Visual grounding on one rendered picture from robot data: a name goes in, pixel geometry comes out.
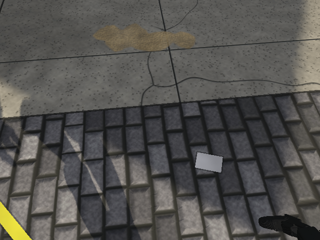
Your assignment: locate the right robot hand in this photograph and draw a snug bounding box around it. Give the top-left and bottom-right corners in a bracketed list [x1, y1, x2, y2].
[258, 214, 320, 240]

